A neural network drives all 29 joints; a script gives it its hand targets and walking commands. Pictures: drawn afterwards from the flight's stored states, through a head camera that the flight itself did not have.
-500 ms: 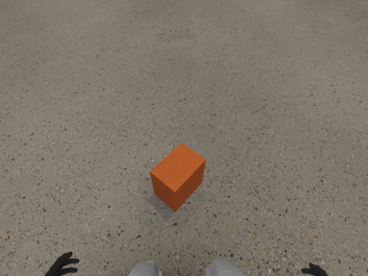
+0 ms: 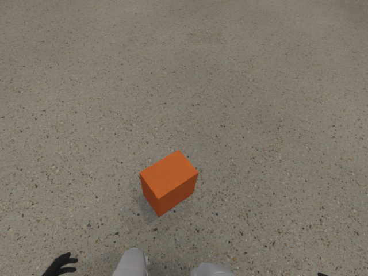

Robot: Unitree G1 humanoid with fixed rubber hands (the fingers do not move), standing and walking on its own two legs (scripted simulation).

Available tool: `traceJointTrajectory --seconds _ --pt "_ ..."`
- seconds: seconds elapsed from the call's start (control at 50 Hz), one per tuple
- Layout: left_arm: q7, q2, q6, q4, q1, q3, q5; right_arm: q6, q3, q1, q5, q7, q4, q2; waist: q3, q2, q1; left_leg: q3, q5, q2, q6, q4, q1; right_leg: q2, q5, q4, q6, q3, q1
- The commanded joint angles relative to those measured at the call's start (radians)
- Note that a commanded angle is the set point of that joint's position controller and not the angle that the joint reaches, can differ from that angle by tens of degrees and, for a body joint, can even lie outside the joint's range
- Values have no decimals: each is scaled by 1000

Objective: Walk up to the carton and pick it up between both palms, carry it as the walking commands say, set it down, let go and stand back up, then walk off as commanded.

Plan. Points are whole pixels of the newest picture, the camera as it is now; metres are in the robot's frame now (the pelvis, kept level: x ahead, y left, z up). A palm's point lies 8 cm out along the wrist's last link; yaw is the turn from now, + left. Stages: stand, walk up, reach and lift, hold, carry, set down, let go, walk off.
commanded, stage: walk up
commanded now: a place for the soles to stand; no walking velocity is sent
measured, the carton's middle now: (168, 183) +0.60 +0.03 -0.61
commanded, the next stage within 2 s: none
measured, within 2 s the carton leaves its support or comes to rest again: neither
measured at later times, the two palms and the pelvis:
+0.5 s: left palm out of the picture +0.12 +0.15 -0.11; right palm (365, 237) +0.21 -0.47 -0.10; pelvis +0.08 -0.17 -0.02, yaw +11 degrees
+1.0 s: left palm (152, 239) +0.20 +0.07 -0.08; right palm (357, 175) +0.38 -0.53 -0.09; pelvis +0.21 -0.25 +0.00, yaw +18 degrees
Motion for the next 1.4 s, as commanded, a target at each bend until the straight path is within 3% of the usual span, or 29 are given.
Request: traceJointTrajectory --seconds 0.0,0.1,0.16,0.18,0.22,0.26,0.3,0.36,0.4,0.42,0.44,0.46,0.5,0.64,0.76,0.8,0.84,0.86,0.88,0.9,0.96,1.04,1.06,1.08,1.1,1.12,1.22,1.28,1.38 --pt "22 226 -27 -104 -3 167 75 1 -74 -10 12 7 5 -287 32 -10 73 146 79 87 27 -66 -163 -241 270 -566 151 234 211" --pt "24 239 3 -100 44 171 74 13 -60 -37 18 8 -23 -250 21 -87 81 279 55 51 45 -383 -14 -177 661 -530 232 55 283" --pt "24 251 22 -185 -188 178 58 22 -119 481 8 -34 121 -311 -167 21 -239 341 211 -35 128 -726 779 -14 1072 134 355 -135 -112" --pt "24 136 19 -212 -183 147 63 25 -138 428 -17 -63 103 -377 -153 434 -219 -165 165 196 246 -773 777 46 133 537 233 53 -367" --pt "2 258 34 -254 -215 154 44 -17 -130 159 13 -101 10 -476 -128 204 -100 -700 -324 551 441 -940 465 -76 -117 812 171 456 -473" --pt "-13 272 42 -199 -155 163 49 -51 -99 -43 7 -106 -12 -413 3 68 5 -584 -314 546 337 -895 239 -144 -107 744 107 504 -470" --pt "-39 241 49 -109 -3 174 43 -60 -83 -122 -22 -77 -13 -405 -48 167 72 -209 -252 333 203 -812 66 -130 -20 373 71 382 -194" --pt "-59 240 63 -68 87 189 42 -49 -104 -162 -48 -46 -11 -455 -60 371 109 -98 -297 254 160 -803 -227 -92 -151 111 54 253 185" --pt "-33 265 51 69 442 220 47 -14 -88 -255 -68 -44 -31 -350 -53 -2 300 93 -385 65 93 -234 -526 -22 -200 -196 79 266 523" --pt "-7 344 36 48 450 215 80 -8 -41 -265 -43 -41 -72 -187 63 -377 325 52 -352 -118 69 198 -640 -230 -572 -492 93 621 301" --pt "15 402 17 -51 214 207 66 -10 -61 -199 -26 -43 -81 -223 79 -228 196 -98 -156 -64 48 243 -582 -431 -705 -777 52 912 126" --pt "25 381 2 -81 76 203 61 -7 -95 -172 -8 -40 -31 -328 52 -44 120 -101 -33 -47 44 294 -497 -410 -689 -813 78 913 87" --pt "29 309 -16 -106 -39 184 78 10 -106 -39 15 -16 38 -358 6 41 36 -8 51 9 0 262 -327 -320 -511 -651 112 620 77" --pt "33 240 -34 -60 123 168 74 22 -82 -80 20 16 26 -289 60 25 99 44 137 27 8 -78 -246 -258 -44 -603 139 326 252" --pt "47 200 -19 -51 187 157 56 25 -47 -140 17 8 -10 -223 39 -74 124 226 107 -34 38 -366 -147 -168 782 -517 251 87 428" --pt "46 223 -4 -74 111 169 52 29 -53 -33 10 4 18 -226 1 -112 43 358 148 -61 51 -558 126 -98 1004 -419 317 -27 331" --pt "50 257 8 -122 -29 180 50 29 -91 311 -3 -20 97 -271 -116 -70 -161 352 226 -78 117 -700 675 -42 1154 20 344 -86 21" --pt "50 179 2 -149 -44 157 52 37 -118 363 -22 -42 102 -337 -165 214 -214 -12 169 81 233 -702 827 22 557 446 262 15 -250" --pt "41 137 -4 -208 -83 134 56 24 -118 244 -31 -59 42 -399 -128 358 -132 -521 47 353 372 -787 727 32 -129 691 211 233 -464" --pt "36 219 0 -214 -102 135 29 3 -123 179 14 -71 33 -444 -137 216 -121 -684 -105 481 467 -882 568 -49 -135 751 193 451 -435" --pt "5 250 -3 -131 9 151 34 -41 -81 -92 0 -63 -17 -368 -18 94 29 -419 -149 401 293 -789 228 -147 -92 496 89 474 -328" --pt "21 161 -14 39 275 158 17 -4 -63 -235 -47 10 -45 -328 -99 340 136 -22 -92 120 147 -566 -200 -42 112 -114 74 215 348" --pt "46 201 -30 75 339 172 25 18 -49 -206 -53 15 -41 -259 -94 155 166 17 -87 27 115 -272 -275 -46 60 -222 112 268 410" --pt "71 307 -48 51 343 184 53 34 -28 -177 -40 17 -67 -164 -35 -129 177 17 -165 -108 77 -22 -338 -270 -162 -440 108 537 264" --pt "92 387 -60 -6 181 184 44 53 -36 -92 -27 19 -53 -174 -39 -29 73 -125 -113 -87 46 85 -240 -511 -243 -645 63 841 82" --pt "102 369 -65 -29 68 174 34 65 -75 -78 -17 26 -12 -286 -23 91 28 -143 -57 -61 37 143 -176 -479 -275 -668 85 825 38" --pt "121 259 -89 22 34 148 29 91 -79 5 -12 51 39 -258 -8 38 4 -61 76 -15 30 100 -123 -338 363 -433 192 392 172" --pt "131 249 -94 43 103 151 19 106 -69 3 -14 45 24 -234 -66 -18 21 -47 67 -37 34 74 -119 -318 783 -327 191 318 312" --pt "139 252 -86 29 121 159 25 113 -64 -79 -21 43 -15 -221 -37 -97 55 19 16 -4 31 -19 -142 -331 822 -310 103 258 326"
